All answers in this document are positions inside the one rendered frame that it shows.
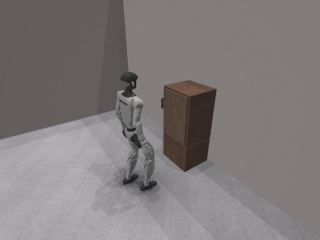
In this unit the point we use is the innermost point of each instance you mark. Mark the left robot shin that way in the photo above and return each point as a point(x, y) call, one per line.
point(131, 163)

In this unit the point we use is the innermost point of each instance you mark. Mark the left robot upper arm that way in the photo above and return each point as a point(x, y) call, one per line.
point(118, 109)

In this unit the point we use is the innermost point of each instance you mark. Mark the left robot forearm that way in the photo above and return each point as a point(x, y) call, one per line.
point(121, 120)

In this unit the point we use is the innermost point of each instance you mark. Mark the cupboard door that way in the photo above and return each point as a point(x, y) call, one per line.
point(175, 115)

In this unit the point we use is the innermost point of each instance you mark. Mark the right robot upper arm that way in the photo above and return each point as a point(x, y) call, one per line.
point(137, 109)

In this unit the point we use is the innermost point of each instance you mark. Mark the handle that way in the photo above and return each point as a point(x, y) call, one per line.
point(162, 103)

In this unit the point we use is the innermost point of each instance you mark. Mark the robot right hand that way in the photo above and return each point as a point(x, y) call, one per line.
point(147, 150)

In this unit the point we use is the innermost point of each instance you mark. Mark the robot shin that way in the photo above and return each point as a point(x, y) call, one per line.
point(148, 171)
point(131, 163)

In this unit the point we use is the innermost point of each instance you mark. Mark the right robot shin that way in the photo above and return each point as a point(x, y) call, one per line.
point(148, 171)

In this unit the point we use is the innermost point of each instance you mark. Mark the right robot forearm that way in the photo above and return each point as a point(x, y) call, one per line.
point(140, 134)

